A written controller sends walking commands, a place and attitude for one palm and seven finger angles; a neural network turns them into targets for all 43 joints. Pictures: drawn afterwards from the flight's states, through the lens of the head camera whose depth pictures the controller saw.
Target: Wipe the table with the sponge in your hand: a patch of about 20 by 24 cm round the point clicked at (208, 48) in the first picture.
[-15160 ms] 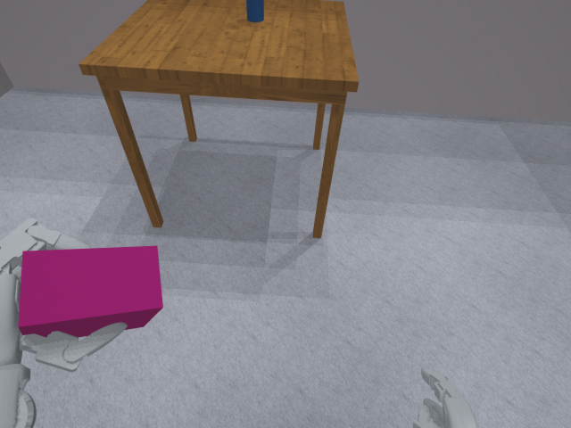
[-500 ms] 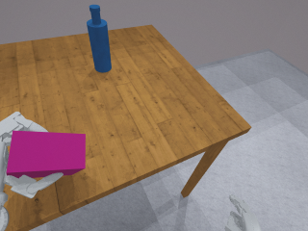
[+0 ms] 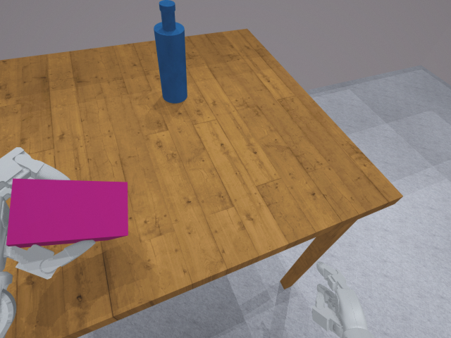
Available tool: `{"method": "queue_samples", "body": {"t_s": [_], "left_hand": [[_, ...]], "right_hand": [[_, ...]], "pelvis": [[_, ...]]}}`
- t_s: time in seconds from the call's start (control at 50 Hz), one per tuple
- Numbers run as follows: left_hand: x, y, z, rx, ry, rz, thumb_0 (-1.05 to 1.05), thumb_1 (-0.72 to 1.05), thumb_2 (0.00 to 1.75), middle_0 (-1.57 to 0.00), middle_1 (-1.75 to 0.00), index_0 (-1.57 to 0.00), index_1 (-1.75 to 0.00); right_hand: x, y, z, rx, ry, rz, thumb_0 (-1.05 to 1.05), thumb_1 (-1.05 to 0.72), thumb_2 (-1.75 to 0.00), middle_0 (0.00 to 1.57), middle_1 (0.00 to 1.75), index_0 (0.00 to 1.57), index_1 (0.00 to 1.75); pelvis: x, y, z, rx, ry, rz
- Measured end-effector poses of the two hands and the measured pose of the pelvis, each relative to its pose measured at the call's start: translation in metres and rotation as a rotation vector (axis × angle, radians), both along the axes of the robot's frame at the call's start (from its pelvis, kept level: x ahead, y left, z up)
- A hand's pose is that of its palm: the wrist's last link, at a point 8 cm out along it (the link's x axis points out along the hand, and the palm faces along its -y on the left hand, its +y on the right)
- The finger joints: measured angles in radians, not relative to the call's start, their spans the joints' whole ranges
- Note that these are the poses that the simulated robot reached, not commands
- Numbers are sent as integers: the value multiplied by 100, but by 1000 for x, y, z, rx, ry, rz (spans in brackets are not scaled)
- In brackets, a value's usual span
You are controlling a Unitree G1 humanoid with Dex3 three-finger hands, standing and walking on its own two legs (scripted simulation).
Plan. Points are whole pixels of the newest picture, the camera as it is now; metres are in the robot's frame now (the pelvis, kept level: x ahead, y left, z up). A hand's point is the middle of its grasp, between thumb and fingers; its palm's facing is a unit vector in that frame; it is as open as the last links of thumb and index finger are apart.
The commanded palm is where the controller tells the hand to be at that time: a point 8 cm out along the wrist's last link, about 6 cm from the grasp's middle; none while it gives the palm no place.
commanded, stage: look again from close up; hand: left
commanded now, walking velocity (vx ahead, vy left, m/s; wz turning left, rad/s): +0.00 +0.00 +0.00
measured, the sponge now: (85, 214) +0.24 +0.22 +0.14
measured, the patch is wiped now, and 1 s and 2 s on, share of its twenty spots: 0.00 0.00 0.00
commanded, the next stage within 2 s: shuffle to correct the standing spot in 0.34 s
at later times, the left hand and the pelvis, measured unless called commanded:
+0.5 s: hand (65, 219) +0.22 +0.23 +0.16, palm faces +0.36 -0.85 -0.39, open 10.3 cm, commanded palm +0.16 +0.26 +0.18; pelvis +0.00 -0.02 +0.00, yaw +0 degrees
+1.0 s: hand (117, 215) +0.23 +0.17 +0.16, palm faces +0.31 -0.86 -0.41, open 10.3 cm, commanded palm +0.17 +0.21 +0.18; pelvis +0.01 -0.07 +0.00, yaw +0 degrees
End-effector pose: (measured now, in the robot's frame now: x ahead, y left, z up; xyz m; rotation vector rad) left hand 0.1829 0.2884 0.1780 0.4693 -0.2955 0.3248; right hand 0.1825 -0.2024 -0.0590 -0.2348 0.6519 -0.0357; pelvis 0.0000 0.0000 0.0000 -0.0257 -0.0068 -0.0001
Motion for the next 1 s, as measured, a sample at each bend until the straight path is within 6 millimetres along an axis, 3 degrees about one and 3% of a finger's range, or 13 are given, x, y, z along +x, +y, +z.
{"method": "queue_samples", "body": {"t_s": [0.08,0.24,0.36,0.48,0.64,0.8,1.0], "left_hand": [[-5,-2,2,0,0,8,-2,-53,100,-69,-134,-73,-133],[-8,-6,-13,-50,60,39,-2,-53,100,-68,-134,-73,-133],[-6,-16,-9,-45,39,18,-2,-52,100,-68,-134,-73,-133],[-5,-21,0,-13,24,3,-2,-52,100,-68,-134,-73,-133],[0,-23,-7,-35,60,25,-2,-52,100,-68,-134,-73,-133],[9,-49,-3,-46,45,-12,-2,-52,100,-68,-134,-73,-133],[9,-78,3,-7,72,-31,-2,-52,100,-68,-134,-73,-133]], "right_hand": [[-5,-7,-2,-1,19,-15,1,-90,-90,21,30,20,30],[-19,-28,-4,-29,45,-60,1,-90,-90,21,30,20,30],[-24,-39,-3,-41,48,-79,1,-90,-90,20,30,20,30],[-24,-43,-4,-31,41,-94,1,-90,-90,20,30,20,30],[-21,-43,-5,-6,49,-85,1,-90,-90,20,30,20,30],[-12,-54,-4,12,47,-64,1,-90,-90,21,30,20,30],[-6,-94,-6,10,33,-96,1,-90,-90,21,30,20,30]], "pelvis": [[0,-2,1,-6,-1,4],[-2,-9,2,-6,-4,6],[-4,-14,2,-5,-6,7],[-2,-16,3,-3,-2,2],[0,-26,4,9,2,-2],[4,-44,4,10,5,-1],[7,-72,1,6,9,-5]]}}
